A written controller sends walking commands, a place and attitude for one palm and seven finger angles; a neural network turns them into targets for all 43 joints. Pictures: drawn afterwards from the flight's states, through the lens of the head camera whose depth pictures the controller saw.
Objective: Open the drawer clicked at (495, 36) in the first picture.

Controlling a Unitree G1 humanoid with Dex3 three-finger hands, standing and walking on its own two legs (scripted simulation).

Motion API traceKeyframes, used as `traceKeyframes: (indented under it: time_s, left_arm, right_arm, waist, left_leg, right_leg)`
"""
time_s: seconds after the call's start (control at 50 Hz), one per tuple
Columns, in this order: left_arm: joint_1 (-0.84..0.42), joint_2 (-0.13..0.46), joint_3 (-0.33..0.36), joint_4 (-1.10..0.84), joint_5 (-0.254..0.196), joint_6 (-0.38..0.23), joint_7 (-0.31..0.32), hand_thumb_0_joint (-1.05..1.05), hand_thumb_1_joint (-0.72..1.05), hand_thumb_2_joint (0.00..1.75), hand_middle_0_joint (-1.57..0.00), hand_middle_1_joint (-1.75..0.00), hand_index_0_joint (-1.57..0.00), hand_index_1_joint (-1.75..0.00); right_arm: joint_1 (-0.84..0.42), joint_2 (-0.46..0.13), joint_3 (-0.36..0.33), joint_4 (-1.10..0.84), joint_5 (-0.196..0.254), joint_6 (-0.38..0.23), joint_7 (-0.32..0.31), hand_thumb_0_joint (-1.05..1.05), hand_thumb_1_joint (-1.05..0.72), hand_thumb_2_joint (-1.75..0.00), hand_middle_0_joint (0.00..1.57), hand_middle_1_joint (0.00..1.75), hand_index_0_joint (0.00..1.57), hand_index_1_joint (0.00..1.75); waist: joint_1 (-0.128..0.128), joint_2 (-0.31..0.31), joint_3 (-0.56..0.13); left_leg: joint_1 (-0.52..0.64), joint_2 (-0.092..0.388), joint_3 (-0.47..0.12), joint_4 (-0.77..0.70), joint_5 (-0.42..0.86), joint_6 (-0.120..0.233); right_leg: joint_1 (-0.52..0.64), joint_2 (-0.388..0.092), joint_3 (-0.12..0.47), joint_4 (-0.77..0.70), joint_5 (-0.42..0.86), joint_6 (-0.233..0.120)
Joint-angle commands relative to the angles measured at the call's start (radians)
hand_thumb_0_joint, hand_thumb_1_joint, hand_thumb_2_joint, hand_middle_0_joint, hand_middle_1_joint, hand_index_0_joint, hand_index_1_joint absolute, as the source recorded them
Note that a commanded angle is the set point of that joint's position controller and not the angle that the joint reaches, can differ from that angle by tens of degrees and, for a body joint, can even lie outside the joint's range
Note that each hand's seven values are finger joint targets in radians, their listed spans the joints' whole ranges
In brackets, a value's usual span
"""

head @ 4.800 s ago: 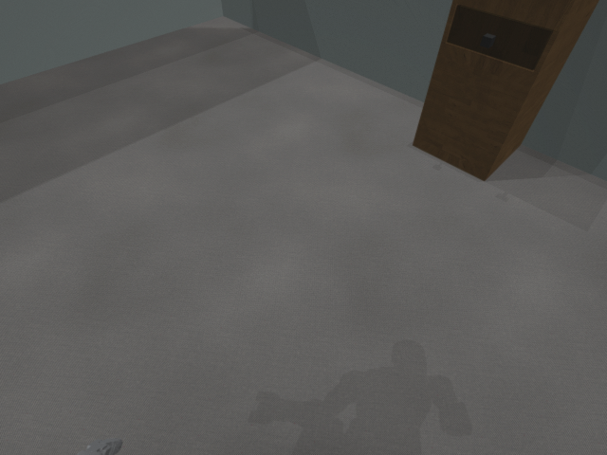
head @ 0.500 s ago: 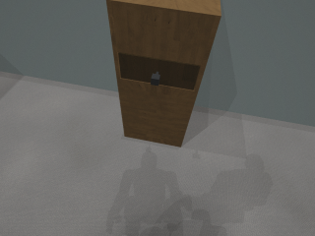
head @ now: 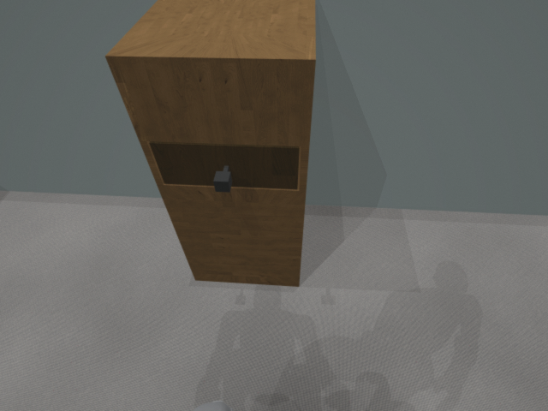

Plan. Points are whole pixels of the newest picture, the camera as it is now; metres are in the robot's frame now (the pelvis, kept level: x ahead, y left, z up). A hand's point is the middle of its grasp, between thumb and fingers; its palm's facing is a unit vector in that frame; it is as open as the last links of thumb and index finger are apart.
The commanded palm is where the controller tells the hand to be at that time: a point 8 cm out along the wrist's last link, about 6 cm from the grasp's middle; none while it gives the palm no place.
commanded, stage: take the last steps up to it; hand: left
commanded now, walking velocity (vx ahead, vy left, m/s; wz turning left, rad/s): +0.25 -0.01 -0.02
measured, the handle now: (224, 176) +0.69 +0.17 -0.13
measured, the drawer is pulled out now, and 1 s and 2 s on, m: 0.00 0.00 0.00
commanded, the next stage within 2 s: come to a stop and stand still in 0.28 s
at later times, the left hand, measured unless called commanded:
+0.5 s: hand (176, 382) +0.21 +0.19 -0.17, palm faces +0.02 -0.97 -0.25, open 7.3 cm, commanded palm none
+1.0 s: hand (159, 395) +0.19 +0.22 -0.19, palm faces +0.08 -0.97 -0.21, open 7.3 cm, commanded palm none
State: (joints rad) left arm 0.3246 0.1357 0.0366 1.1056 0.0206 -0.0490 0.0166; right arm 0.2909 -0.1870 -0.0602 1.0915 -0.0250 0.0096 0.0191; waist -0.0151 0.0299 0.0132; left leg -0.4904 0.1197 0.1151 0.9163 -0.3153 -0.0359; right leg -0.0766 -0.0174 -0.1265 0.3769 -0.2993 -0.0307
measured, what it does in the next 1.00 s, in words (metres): walks ahead: left foot, then right foot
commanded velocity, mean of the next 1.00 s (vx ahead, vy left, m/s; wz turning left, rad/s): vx -0.02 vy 0.03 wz -0.01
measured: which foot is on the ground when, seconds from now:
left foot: up 0.00-0.16, down 0.18-0.56, up 0.58-0.90, down 0.92-1.00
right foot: down 0.00-0.18, up 0.20-0.50, down 0.52-0.94, up 0.96-1.00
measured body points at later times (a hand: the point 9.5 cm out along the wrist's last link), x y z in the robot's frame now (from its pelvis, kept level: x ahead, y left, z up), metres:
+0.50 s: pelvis +0.15 +0.00 -0.01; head +0.16 -0.01 +0.44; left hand +0.20 +0.24 -0.15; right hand +0.15 -0.22 -0.18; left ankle +0.15 +0.13 -0.74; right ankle +0.21 -0.12 -0.74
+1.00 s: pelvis +0.13 +0.03 -0.01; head +0.15 +0.05 +0.44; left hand +0.18 +0.28 -0.17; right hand +0.20 -0.22 -0.15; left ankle +0.13 +0.14 -0.74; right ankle +0.19 -0.11 -0.72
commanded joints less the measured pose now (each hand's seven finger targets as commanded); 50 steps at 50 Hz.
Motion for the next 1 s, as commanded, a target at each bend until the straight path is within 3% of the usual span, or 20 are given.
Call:
traceKeyframes:
  time_s: [0.0,0.06,0.12,0.14,0.16,0.18,0.24,0.3,0.4,0.46,0.5,0.54,0.64,0.76,0.84,0.86,0.88,0.9,0.92,0.98]
  left_arm:
    - [0.083,0.145,0.022,0.0,0.004,-0.025,0.003,0.0,0.9,0.9,-0.2,-0.3,-0.2,-0.3]
    - [0.099,0.147,0.024,0.021,0.003,-0.021,0.007,0.0,0.9,0.9,-0.2,-0.3,-0.2,-0.3]
    - [0.083,0.132,0.025,0.022,-0.005,-0.015,0.007,0.0,0.9,0.9,-0.2,-0.3,-0.2,-0.3]
    - [0.118,0.095,0.021,0.009,-0.014,-0.012,0.001,0.0,0.9,0.9,-0.2,-0.3,-0.2,-0.3]
    - [0.116,0.061,0.014,-0.017,-0.018,-0.013,-0.006,0.0,0.9,0.9,-0.2,-0.3,-0.2,-0.3]
    - [0.072,0.083,0.015,-0.039,-0.008,-0.002,-0.001,0.0,0.9,0.9,-0.2,-0.3,-0.2,-0.3]
    - [-0.023,0.056,0.02,-0.041,0.004,0.008,-0.017,0.0,0.9,0.9,-0.2,-0.3,-0.2,-0.3]
    - [0.049,0.016,0.017,-0.023,0.004,0.031,-0.019,0.0,0.9,0.9,-0.2,-0.3,-0.2,-0.3]
    - [-0.01,0.004,0.004,-0.053,0.002,0.038,-0.011,0.0,0.9,0.9,-0.2,-0.3,-0.2,-0.3]
    - [0.064,0.073,0.006,-0.03,0.002,0.029,0.004,0.0,0.9,0.9,-0.2,-0.3,-0.2,-0.3]
    - [-0.004,0.191,0.012,-0.051,0.002,0.023,0.014,0.0,0.9,0.9,-0.2,-0.3,-0.2,-0.3]
    - [-0.043,0.219,0.028,-0.072,-0.002,0.026,0.019,0.0,0.9,0.9,-0.2,-0.3,-0.2,-0.3]
    - [-0.059,0.225,0.051,-0.098,0.008,0.048,0.041,0.0,0.9,0.9,-0.2,-0.3,-0.2,-0.3]
    - [-0.134,0.227,0.061,-0.153,0.016,0.06,0.039,0.0,0.9,0.9,-0.2,-0.3,-0.2,-0.3]
    - [-0.175,0.228,0.062,-0.161,0.012,0.071,0.029,0.0,0.9,0.9,-0.2,-0.3,-0.2,-0.3]
    - [-0.179,0.216,0.057,-0.161,0.006,0.077,0.026,0.0,0.9,0.9,-0.2,-0.3,-0.2,-0.3]
    - [-0.159,0.172,0.045,-0.164,-0.001,0.083,0.02,0.0,0.9,0.9,-0.2,-0.3,-0.2,-0.3]
    - [-0.149,0.118,0.037,-0.183,-0.009,0.09,0.014,0.0,0.9,0.9,-0.2,-0.3,-0.2,-0.3]
    - [-0.182,0.123,0.035,-0.19,-0.004,0.097,0.013,0.0,0.9,0.9,-0.2,-0.3,-0.2,-0.3]
    - [-0.093,0.129,0.041,-0.13,0.006,0.102,0.004,0.0,0.9,0.9,-0.2,-0.3,-0.2,-0.3]
  right_arm:
    - [-0.113,-0.013,0.003,-0.103,0.004,-0.037,0.006,0.0,-0.9,-0.9,0.2,0.3,0.2,0.3]
    - [-0.132,-0.008,0.007,-0.107,0.006,-0.048,0.005,0.0,-0.9,-0.9,0.2,0.3,0.2,0.3]
    - [0.079,-0.057,-0.005,-0.034,-0.004,-0.063,-0.015,0.0,-0.9,-0.9,0.2,0.3,0.2,0.3]
    - [0.196,-0.151,-0.024,-0.007,-0.015,-0.071,-0.028,0.0,-0.9,-0.9,0.2,0.3,0.2,0.3]
    - [0.276,-0.232,-0.038,0.009,-0.009,-0.063,-0.034,0.0,-0.9,-0.9,0.2,0.3,0.2,0.3]
    - [0.229,-0.234,-0.034,-0.004,-0.002,-0.053,-0.04,0.0,-0.9,-0.9,0.2,0.3,0.2,0.3]
    - [0.052,-0.098,-0.003,-0.047,-0.004,-0.066,-0.045,0.0,-0.9,-0.9,0.2,0.3,0.2,0.3]
    - [0.003,-0.074,0.004,-0.053,-0.001,-0.074,-0.047,0.0,-0.9,-0.9,0.2,0.3,0.2,0.3]
    - [-0.024,-0.088,0.001,-0.049,-0.003,-0.052,-0.045,0.0,-0.9,-0.9,0.2,0.3,0.2,0.3]
    - [-0.041,-0.063,0.006,-0.034,0.011,-0.04,-0.045,0.0,-0.9,-0.9,0.2,0.3,0.2,0.3]
    - [0.024,-0.004,0.019,-0.025,0.023,-0.023,-0.033,0.0,-0.9,-0.9,0.2,0.3,0.2,0.3]
    - [0.039,-0.02,0.009,-0.013,0.017,0.01,-0.039,0.0,-0.9,-0.9,0.2,0.3,0.2,0.3]
    - [-0.017,-0.039,-0.006,-0.053,0.019,0.032,-0.047,0.0,-0.9,-0.9,0.2,0.3,0.2,0.3]
    - [-0.034,-0.038,-0.012,-0.1,0.017,0.042,-0.035,0.0,-0.9,-0.9,0.2,0.3,0.2,0.3]
    - [0.047,-0.037,-0.004,-0.09,0.014,0.025,-0.033,0.0,-0.9,-0.9,0.2,0.3,0.2,0.3]
    - [0.072,-0.046,-0.003,-0.079,0.013,0.017,-0.033,0.0,-0.9,-0.9,0.2,0.3,0.2,0.3]
    - [0.062,-0.085,-0.006,-0.086,0.009,0.009,-0.033,0.0,-0.9,-0.9,0.2,0.3,0.2,0.3]
    - [0.021,-0.156,-0.016,-0.119,-0.003,0.005,-0.033,0.0,-0.9,-0.9,0.2,0.3,0.2,0.3]
    - [-0.056,-0.186,-0.016,-0.15,-0.006,0.008,-0.038,0.0,-0.9,-0.9,0.2,0.3,0.2,0.3]
    - [-0.175,-0.133,0.005,-0.157,-0.003,0.0,-0.053,0.0,-0.9,-0.9,0.2,0.3,0.2,0.3]
  waist:
    - [0.028,-0.164,0.103]
    - [0.03,-0.158,0.097]
    - [-0.067,-0.062,0.0]
    - [-0.099,0.115,-0.109]
    - [-0.106,0.297,-0.169]
    - [-0.094,0.218,-0.142]
    - [-0.038,0.076,0.074]
    - [0.016,0.083,0.024]
    - [0.021,0.075,0.043]
    - [0.064,-0.004,-0.01]
    - [0.012,-0.17,-0.002]
    - [0.021,-0.296,-0.016]
    - [0.061,-0.167,-0.071]
    - [0.044,-0.215,-0.103]
    - [0.001,-0.229,-0.093]
    - [-0.015,-0.192,-0.078]
    - [-0.009,-0.037,-0.064]
    - [-0.001,0.211,-0.002]
    - [-0.003,0.246,0.06]
    - [0.064,0.139,0.064]
  left_leg:
    - [-0.08,0.006,0.01,-0.12,0.053,0.007]
    - [0.022,-0.016,0.025,-0.239,0.063,0.028]
    - [0.381,-0.056,0.052,-0.422,0.191,0.05]
    - [0.597,0.133,-0.18,-0.459,0.295,0.122]
    - [0.663,0.348,-0.451,-0.581,0.365,0.231]
    - [0.566,0.379,-0.488,-0.638,0.175,0.259]
    - [0.291,0.279,-0.316,-0.709,0.097,0.205]
    - [0.234,0.197,-0.129,-0.699,0.231,0.171]
    - [0.215,0.177,-0.089,-0.653,0.27,0.178]
    - [0.236,0.079,-0.004,-0.482,0.256,0.078]
    - [0.191,-0.027,0.027,-0.429,-0.058,0.012]
    - [0.23,-0.046,0.013,-0.265,-0.166,0.003]
    - [0.06,-0.089,-0.097,0.058,-0.241,-0.003]
    - [0.119,-0.096,-0.095,-0.025,-0.176,-0.013]
    - [0.281,-0.103,-0.033,-0.348,0.002,-0.003]
    - [0.37,-0.092,-0.03,-0.467,0.087,0.003]
    - [0.407,-0.017,-0.126,-0.556,0.06,0.026]
    - [0.274,0.171,-0.347,-0.687,0.03,0.102]
    - [0.097,0.24,-0.431,-0.771,-0.038,0.178]
    - [0.107,0.138,-0.273,-0.727,0.013,0.174]
  right_leg:
    - [0.001,-0.245,0.151,-0.158,0.319,-0.123]
    - [0.004,-0.243,0.145,-0.105,0.391,-0.108]
    - [-0.089,-0.162,0.069,0.201,0.505,-0.049]
    - [-0.26,-0.073,0.013,0.434,0.276,0.001]
    - [-0.397,0.024,-0.009,0.709,-0.271,0.023]
    - [-0.436,-0.009,0.081,0.846,-0.322,0.007]
    - [-0.472,-0.104,0.116,0.828,-0.137,0.019]
    - [-0.335,-0.099,0.075,0.633,-0.092,0.038]
    - [-0.238,-0.073,0.041,0.325,-0.008,0.057]
    - [-0.071,-0.079,0.058,0.032,0.26,0.067]
    - [-0.083,-0.277,0.238,-0.011,0.496,-0.016]
    - [-0.142,-0.327,0.29,-0.056,0.595,-0.097]
    - [0.028,-0.367,0.253,0.042,0.954,-0.178]
    - [-0.05,-0.33,0.212,-0.007,0.647,-0.158]
    - [-0.155,-0.267,0.185,0.005,0.302,-0.089]
    - [-0.232,-0.238,0.174,0.035,0.181,-0.052]
    - [-0.316,-0.166,0.134,0.124,0.023,-0.008]
    - [-0.374,-0.058,0.048,0.257,-0.13,0.05]
    - [-0.334,-0.029,0.087,0.413,-0.191,0.055]
    - [-0.32,-0.023,0.156,0.606,-0.114,0.042]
